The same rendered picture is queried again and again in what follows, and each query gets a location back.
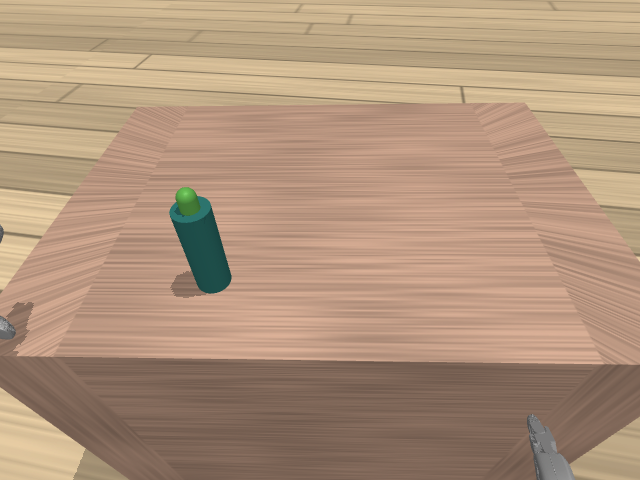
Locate right robot hand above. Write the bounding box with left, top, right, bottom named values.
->
left=527, top=414, right=575, bottom=480

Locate bottle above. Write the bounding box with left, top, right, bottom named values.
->
left=169, top=187, right=231, bottom=293

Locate left robot hand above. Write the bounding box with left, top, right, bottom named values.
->
left=0, top=225, right=16, bottom=340

